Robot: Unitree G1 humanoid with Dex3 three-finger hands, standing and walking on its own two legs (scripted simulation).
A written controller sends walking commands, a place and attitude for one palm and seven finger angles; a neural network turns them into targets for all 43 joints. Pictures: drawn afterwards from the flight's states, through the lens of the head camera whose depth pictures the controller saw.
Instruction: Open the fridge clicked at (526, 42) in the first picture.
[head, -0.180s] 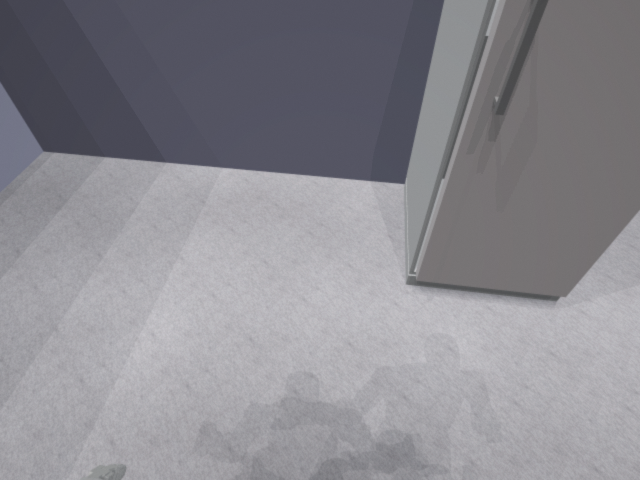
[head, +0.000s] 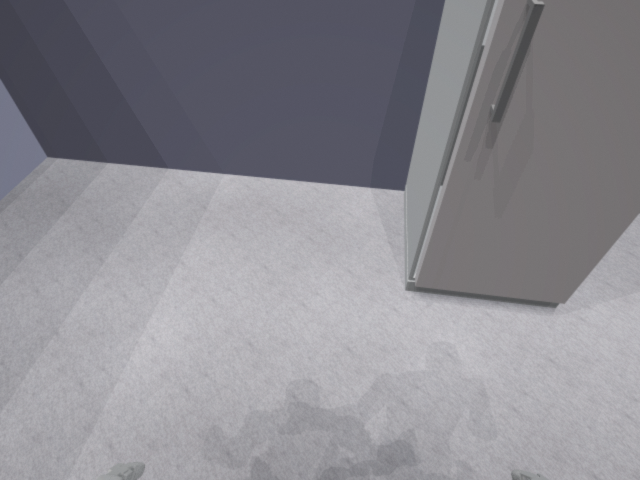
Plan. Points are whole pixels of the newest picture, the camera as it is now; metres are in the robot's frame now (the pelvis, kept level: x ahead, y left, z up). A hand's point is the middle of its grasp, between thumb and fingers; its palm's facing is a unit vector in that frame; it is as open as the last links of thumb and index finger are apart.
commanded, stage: stand and wait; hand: left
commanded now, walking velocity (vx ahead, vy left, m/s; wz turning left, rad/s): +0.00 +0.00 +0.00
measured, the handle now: (512, 64) +0.88 -0.35 +0.15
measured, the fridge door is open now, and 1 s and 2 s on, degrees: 0 0 0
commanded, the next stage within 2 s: look at it before walking up in 0.64 s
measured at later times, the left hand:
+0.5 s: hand out of the picture +0.06 +0.24 -0.15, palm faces -0.02 -0.94 -0.35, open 7.4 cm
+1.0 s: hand out of the picture +0.06 +0.23 -0.15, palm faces -0.02 -0.94 -0.34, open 7.4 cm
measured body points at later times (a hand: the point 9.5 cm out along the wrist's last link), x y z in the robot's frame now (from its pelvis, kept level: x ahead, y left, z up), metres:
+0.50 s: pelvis -0.01 -0.01 +0.00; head -0.01 -0.02 +0.45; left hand +0.06 +0.29 -0.12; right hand +0.06 -0.31 -0.13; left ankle -0.01 +0.11 -0.74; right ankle -0.01 -0.13 -0.74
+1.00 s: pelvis -0.02 -0.01 +0.01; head -0.02 -0.02 +0.46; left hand +0.06 +0.28 -0.12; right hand +0.06 -0.31 -0.13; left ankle -0.01 +0.11 -0.74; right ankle -0.01 -0.13 -0.74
